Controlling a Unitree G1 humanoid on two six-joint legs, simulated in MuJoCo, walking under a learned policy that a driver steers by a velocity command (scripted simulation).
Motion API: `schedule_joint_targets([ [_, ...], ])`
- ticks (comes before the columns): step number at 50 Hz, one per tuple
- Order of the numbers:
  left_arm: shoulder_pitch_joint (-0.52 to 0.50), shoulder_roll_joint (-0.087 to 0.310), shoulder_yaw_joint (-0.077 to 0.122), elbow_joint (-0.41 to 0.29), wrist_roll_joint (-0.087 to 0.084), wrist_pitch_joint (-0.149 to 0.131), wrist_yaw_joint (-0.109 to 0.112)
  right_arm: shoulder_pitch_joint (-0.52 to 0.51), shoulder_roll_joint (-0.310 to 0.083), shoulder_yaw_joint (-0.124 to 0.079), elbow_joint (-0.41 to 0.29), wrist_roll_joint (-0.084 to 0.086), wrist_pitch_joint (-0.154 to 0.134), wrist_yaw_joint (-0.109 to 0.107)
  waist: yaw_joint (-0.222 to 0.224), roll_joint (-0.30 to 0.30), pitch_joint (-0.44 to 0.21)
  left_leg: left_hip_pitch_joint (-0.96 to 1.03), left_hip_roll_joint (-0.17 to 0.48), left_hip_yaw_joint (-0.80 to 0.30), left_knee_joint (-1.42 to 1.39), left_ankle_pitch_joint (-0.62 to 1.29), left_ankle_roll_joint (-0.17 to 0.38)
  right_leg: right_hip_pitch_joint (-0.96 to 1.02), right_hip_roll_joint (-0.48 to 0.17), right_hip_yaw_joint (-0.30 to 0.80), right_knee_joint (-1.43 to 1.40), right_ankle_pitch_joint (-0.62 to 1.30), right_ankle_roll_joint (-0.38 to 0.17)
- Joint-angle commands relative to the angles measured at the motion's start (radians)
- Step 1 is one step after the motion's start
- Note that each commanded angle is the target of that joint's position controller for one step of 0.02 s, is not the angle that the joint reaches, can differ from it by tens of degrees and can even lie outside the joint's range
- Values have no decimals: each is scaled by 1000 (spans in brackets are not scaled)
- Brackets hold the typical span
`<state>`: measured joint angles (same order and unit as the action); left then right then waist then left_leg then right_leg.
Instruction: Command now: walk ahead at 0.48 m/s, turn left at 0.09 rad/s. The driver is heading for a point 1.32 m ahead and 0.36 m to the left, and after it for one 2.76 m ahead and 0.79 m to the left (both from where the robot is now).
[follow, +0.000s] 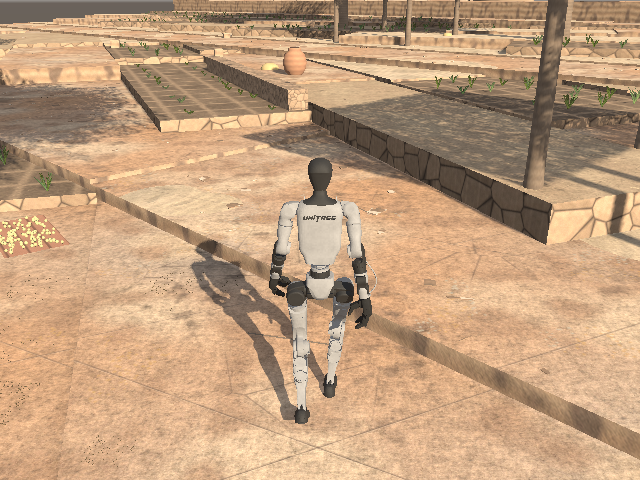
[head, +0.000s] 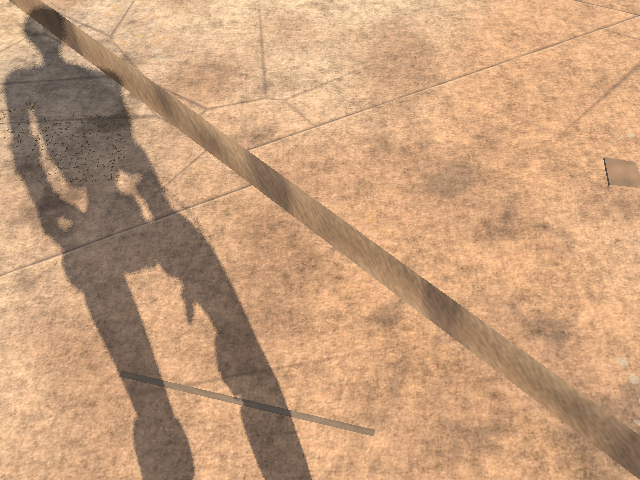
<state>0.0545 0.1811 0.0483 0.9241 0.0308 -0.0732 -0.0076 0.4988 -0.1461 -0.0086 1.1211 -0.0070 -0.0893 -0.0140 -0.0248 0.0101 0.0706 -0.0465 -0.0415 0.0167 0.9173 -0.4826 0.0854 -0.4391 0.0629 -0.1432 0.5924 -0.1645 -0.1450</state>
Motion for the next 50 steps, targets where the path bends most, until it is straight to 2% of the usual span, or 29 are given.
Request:
schedule_joint_targets([
  [1, 235, 148, 43, 45, -23, 6, -1, -47, -124, -32, -107, -6, -4, 13, 80, -34, -77, -590, 66, -80, 444, 148, 36, 476, -422, 669, -410, -403, -170],
  [2, 194, 95, 29, 43, -17, -7, -4, -79, -109, -33, -111, -9, -4, 15, 53, 11, -12, -546, 97, -79, 390, 197, 37, 356, -382, 556, -444, -264, -136],
  [3, 201, 63, 18, 55, -14, -20, 0, -71, -93, -36, -103, -18, 6, 17, 24, 12, 6, -492, 116, -83, 349, 211, 31, 286, -343, 452, -451, -141, -100],
  [4, 218, 37, 8, 72, -15, -29, 7, -38, -68, -33, -96, -26, 21, 23, -3, -10, 5, -440, 127, -84, 309, 218, 19, 237, -313, 364, -462, -65, -71],
  [5, 248, 36, 5, 85, -16, -39, 11, -34, -54, -34, -96, -27, 33, 27, -10, -22, 6, -424, 127, -78, 288, 223, 12, 223, -302, 313, -467, 5, -60],
  [7, 291, 67, 8, 98, -19, -54, 15, -84, -53, -39, -121, -29, 51, 34, -18, -35, 21, -481, 135, -62, 253, 263, 4, 235, -289, 228, -482, 94, -43],
  [9, 324, 83, 9, 101, -16, -56, 17, -176, -64, -42, -158, -25, 61, 41, -6, -46, 36, -569, 144, -45, 203, 340, -1, 268, -272, 156, -491, 162, -14],
  [11, 352, 79, 5, 101, -16, -56, 18, -270, -68, -42, -196, -18, 60, 48, 11, -54, 46, -617, 137, -19, 110, 421, -6, 295, -248, 89, -489, 262, 17],
  [14, 390, 76, -3, 106, -20, -56, 26, -390, -52, -31, -239, -13, 51, 55, 37, -63, 51, -596, 111, 48, -91, 509, -14, 333, -227, 6, -462, 410, 44],
  [17, 455, 93, -3, 124, -20, -53, 41, -492, -46, -23, -281, -15, 48, 58, 68, -68, 54, -580, 82, 117, -242, 524, 0, 436, -255, -30, -439, 528, 50],
  [18, 468, 99, -3, 129, -18, -49, 45, -505, -51, -24, -289, -17, 48, 58, 70, -69, 49, -573, 68, 132, -273, 504, 11, 480, -266, -43, -414, 595, 52],
  [20, 467, 119, 1, 131, -16, -43, 57, -477, -71, -33, -289, -22, 48, 54, 43, -88, 13, -511, 20, 163, -303, 430, 45, 551, -286, -74, -321, 852, 60],
  [22, 442, 147, 10, 123, -10, -32, 70, -369, -99, -48, -260, -25, 49, 46, -16, -127, -48, -402, -34, 179, -297, 323, 92, 588, -309, -97, -149, 1074, 63],
  [23, 424, 162, 16, 112, -6, -23, 69, -279, -124, -61, -233, -26, 48, 45, -55, -138, -97, -313, -53, 169, -321, 282, 120, 579, -319, -96, -8, 1076, 56],
  [24, 399, 170, 21, 97, -8, -17, 62, -164, -151, -77, -197, -38, 40, 42, -111, -122, -145, -171, -63, 139, -413, 314, 150, 513, -310, -101, 204, 955, 56],
  [25, 363, 163, 21, 64, -19, -20, 52, -61, -212, -101, -180, -52, 34, 33, -171, -48, -209, 33, 65, -29, -479, 359, 206, 316, -262, -111, 521, 600, 78],
  [26, 416, 67, 11, -10, -40, -23, 36, -134, -320, -129, -219, -43, 48, 26, -63, 234, -297, 355, 403, -581, -480, 762, 396, -149, -20, -54, 948, -399, 146],
  [27, 338, 131, 17, -34, -29, -30, 34, -107, -320, -129, -225, -10, 57, 22, -87, 15, -335, 324, 411, -602, -532, 916, 431, -231, -47, 157, 989, -333, 137],
  [28, 280, 118, 12, -60, -36, -38, 34, -179, -283, -118, -233, -5, 56, 13, -53, -18, -225, 211, 396, -473, -551, 987, 388, -256, -100, 180, 926, -247, 134],
  [29, 287, 118, 13, -53, -32, -39, 37, -225, -224, -103, -236, -1, 54, 12, -8, -83, -119, 66, 343, -377, -583, 1027, 322, -216, -129, 172, 816, -214, 137],
  [30, 273, 125, 19, -60, -15, -23, 39, -249, -192, -93, -240, 5, 51, 8, 20, -90, -76, -17, 281, -306, -601, 1018, 271, -179, -146, 177, 734, -206, 146],
  [31, 290, 116, 18, -60, 5, 1, 39, -266, -177, -86, -247, 8, 48, 5, 43, -74, -69, -86, 239, -252, -613, 1037, 246, -123, -144, 171, 685, -199, 157],
  [32, 297, 107, 18, -65, 12, 23, 38, -255, -180, -82, -247, 8, 41, 6, 54, -56, -77, -110, 214, -228, -610, 1083, 227, -96, -138, 168, 638, -195, 166],
  [33, 299, 96, 16, -74, 11, 39, 37, -242, -203, -86, -244, 4, 35, 8, 62, -37, -89, -117, 194, -211, -600, 1146, 217, -93, -130, 159, 600, -182, 175],
  [35, 272, 92, 14, -96, 8, 54, 34, -211, -240, -94, -247, -1, 34, 9, 58, -3, -117, -102, 164, -189, -573, 1233, 185, -114, -121, 146, 529, -130, 187],
  [38, 172, 116, 14, -145, 4, 66, 31, -163, -245, -94, -258, 3, 49, 2, 24, 49, -144, -57, 139, -201, -542, 1228, 119, -169, -118, 142, 455, -56, 197],
  [41, 78, 135, 11, -188, -3, 77, 31, -121, -252, -95, -272, 3, 68, -8, -10, 66, -143, -5, 142, -256, -523, 1153, 85, -218, -115, 158, 391, -22, 198],
  [45, 4, 152, 4, -225, -11, 80, 35, -86, -265, -101, -292, -8, 84, -17, -33, 76, -119, 59, 173, -346, -497, 1096, 98, -247, -99, 187, 313, -46, 188],
  [50, 23, 166, -3, -227, -21, 66, 39, -101, -259, -94, -313, -23, 93, -19, -31, 84, -91, 56, 189, -378, -441, 1118, 118, -119, -69, 184, 168, -118, 143],
])
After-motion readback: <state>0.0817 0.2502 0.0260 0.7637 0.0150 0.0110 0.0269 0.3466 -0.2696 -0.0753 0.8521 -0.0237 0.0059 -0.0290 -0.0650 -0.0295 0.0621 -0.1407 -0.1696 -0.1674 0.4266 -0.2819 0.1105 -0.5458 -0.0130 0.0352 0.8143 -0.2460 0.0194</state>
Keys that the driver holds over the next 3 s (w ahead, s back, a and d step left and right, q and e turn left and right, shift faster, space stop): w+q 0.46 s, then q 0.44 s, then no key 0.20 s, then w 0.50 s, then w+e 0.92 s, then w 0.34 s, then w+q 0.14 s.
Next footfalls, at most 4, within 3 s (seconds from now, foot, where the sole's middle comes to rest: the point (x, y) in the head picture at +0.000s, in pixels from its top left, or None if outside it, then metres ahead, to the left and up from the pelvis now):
0.50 left None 0.42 0.10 -0.75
1.08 right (320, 396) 0.62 0.02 -0.75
1.58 left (221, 430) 0.55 0.22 -0.75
2.06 right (233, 285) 0.91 0.22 -0.75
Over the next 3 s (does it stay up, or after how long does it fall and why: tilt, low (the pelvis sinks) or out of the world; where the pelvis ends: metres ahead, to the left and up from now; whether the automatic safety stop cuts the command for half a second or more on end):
stays up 1.17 0.33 0.03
